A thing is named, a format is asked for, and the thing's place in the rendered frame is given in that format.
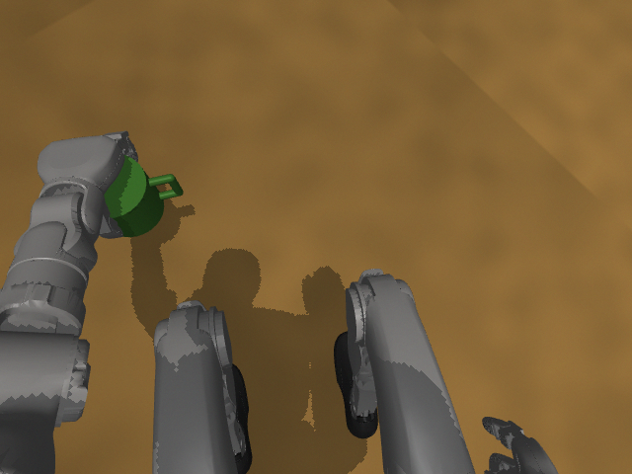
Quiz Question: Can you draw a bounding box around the left robot foot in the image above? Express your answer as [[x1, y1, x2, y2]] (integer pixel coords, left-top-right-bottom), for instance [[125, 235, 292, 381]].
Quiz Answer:
[[232, 363, 252, 474]]

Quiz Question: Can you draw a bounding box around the mug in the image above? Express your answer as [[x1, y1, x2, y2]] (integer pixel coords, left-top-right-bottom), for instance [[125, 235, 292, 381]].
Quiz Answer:
[[104, 155, 183, 237]]

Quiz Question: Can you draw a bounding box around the right robot hand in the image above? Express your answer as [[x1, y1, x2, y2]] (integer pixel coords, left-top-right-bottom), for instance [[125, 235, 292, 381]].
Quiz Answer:
[[482, 417, 559, 474]]

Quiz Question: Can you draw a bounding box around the right robot foot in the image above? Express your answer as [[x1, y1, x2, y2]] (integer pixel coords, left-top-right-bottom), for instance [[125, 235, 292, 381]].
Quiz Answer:
[[334, 332, 378, 438]]

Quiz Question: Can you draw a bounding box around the left robot hand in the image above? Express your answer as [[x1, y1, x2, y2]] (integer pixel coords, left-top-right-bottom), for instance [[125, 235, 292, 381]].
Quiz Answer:
[[38, 131, 138, 239]]

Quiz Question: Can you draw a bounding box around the left robot arm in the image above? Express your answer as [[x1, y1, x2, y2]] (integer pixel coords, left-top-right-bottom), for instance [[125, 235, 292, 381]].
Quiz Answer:
[[0, 177, 106, 474]]

